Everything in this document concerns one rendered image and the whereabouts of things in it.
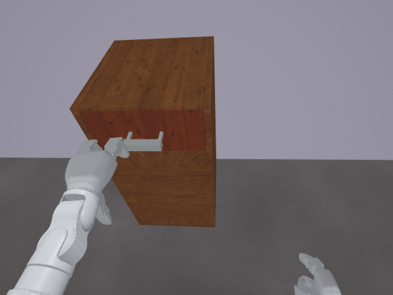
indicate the left robot forearm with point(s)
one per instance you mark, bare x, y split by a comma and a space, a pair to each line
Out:
61, 247

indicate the cabinet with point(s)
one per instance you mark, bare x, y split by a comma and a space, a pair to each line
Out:
161, 188

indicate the drawer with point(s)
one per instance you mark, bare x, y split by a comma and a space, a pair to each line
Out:
183, 130

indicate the robot right hand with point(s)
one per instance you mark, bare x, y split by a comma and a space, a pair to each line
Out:
323, 283

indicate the robot left hand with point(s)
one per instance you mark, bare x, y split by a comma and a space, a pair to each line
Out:
92, 168

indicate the handle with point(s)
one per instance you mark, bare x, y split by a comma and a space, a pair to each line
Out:
143, 144

